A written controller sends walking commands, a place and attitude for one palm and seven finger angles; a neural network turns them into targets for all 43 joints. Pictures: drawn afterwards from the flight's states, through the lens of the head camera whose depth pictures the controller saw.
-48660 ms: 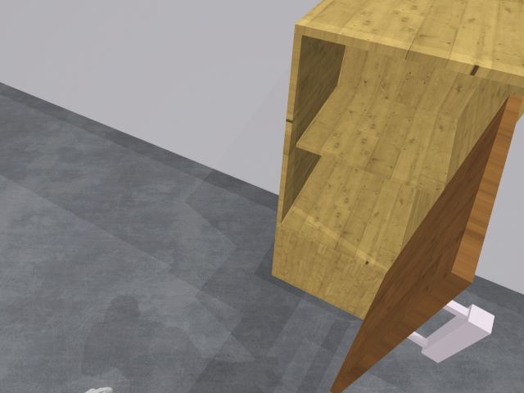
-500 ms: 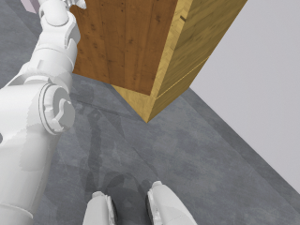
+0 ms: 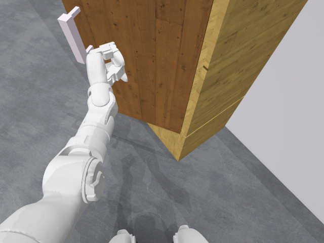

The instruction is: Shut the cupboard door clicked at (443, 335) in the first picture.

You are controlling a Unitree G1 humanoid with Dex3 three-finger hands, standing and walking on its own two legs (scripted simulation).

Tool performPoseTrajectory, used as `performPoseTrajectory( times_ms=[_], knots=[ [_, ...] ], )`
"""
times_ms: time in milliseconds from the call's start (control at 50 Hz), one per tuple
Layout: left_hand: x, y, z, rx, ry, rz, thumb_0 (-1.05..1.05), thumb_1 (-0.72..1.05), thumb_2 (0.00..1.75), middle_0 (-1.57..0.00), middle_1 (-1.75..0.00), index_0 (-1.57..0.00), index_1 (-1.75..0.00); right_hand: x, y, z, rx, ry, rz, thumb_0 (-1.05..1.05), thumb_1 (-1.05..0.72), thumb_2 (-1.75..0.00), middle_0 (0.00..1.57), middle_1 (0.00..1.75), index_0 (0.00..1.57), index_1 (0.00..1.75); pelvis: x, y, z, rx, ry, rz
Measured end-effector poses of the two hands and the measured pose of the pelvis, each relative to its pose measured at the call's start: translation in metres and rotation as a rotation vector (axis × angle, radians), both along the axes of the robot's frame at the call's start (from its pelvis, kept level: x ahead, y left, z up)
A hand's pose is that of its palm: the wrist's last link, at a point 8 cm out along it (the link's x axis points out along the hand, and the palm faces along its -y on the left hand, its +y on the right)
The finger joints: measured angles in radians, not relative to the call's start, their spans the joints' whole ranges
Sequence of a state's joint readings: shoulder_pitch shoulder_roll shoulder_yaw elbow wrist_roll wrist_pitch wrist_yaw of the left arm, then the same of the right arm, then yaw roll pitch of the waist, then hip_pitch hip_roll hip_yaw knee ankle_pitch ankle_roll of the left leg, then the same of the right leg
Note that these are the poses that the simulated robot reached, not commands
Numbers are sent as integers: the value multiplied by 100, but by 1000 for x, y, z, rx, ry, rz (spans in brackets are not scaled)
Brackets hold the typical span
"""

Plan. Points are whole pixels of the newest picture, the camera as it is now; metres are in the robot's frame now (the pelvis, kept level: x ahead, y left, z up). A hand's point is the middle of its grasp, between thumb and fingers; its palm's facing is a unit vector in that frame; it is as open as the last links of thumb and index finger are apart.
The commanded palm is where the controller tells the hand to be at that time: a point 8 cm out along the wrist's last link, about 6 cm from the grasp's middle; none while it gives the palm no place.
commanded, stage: pull the fist back off the door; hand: left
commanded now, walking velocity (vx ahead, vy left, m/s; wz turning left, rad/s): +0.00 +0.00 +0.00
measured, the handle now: (79, 36) +0.64 +0.15 +0.10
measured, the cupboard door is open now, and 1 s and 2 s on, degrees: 32 32 32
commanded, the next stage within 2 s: draw the hand back to the body in 0.16 s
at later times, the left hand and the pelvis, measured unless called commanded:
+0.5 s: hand (106, 85) +0.44 +0.07 +0.12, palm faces +0.12 -0.99 -0.03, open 3.1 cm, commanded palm +0.39 +0.12 +0.13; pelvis -0.01 -0.01 +0.01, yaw -1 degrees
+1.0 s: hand (34, 157) +0.28 +0.17 +0.16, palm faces +0.12 -0.97 -0.22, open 3.2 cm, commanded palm +0.25 +0.22 +0.18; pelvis -0.02 +0.01 +0.05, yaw +0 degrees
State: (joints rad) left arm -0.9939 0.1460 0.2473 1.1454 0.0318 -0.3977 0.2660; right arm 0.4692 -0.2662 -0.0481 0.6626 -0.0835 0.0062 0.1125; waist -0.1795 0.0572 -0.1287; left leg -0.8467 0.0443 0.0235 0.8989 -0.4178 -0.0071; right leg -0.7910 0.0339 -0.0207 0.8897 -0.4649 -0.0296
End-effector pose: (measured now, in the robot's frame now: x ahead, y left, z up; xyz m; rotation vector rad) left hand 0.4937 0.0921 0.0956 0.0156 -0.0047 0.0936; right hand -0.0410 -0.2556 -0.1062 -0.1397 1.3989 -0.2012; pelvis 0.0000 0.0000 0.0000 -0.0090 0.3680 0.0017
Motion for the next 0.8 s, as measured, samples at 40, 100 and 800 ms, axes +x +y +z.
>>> performPoseTrajectory(
  times_ms=[40, 100, 800],
  knots=[
    [-10, 0, 0, 4, -11, -6, 2, 90, 90, -130, -149, -130, -150, 16, -4, -2, -4, -36, 17, 1, -91, -90, 20, 30, 20, 30, 0, -1, 1, 2, -13, 3],
    [-23, -3, 2, 11, -20, -19, 2, 90, 90, -130, -150, -130, -150, 39, -6, -4, -4, -93, 39, 1, -91, -90, 20, 30, 19, 30, 0, -2, 2, 4, -32, 9],
    [-172, 84, 62, 10, -102, -10, 2, 90, 90, -127, -147, -128, -147, 128, 1, 38, -13, -508, 69, 1, -91, -90, 20, 30, 19, 30, -22, -2, 35, 15, -299, -6]
  ],
)
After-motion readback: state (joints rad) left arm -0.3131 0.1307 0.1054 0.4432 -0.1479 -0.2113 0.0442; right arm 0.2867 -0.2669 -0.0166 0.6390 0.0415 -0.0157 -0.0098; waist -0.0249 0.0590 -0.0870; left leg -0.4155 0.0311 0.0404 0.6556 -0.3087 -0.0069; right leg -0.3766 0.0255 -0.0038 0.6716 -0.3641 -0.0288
